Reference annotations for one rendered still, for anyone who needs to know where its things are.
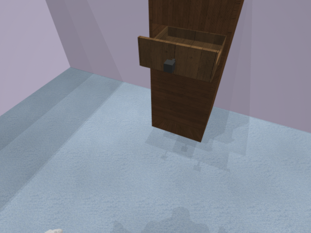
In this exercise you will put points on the cabinet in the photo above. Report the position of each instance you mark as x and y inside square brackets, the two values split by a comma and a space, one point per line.
[182, 105]

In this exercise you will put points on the handle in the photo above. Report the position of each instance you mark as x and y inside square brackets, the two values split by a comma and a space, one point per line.
[169, 66]

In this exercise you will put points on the drawer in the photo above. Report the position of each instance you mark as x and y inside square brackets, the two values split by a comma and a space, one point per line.
[196, 53]

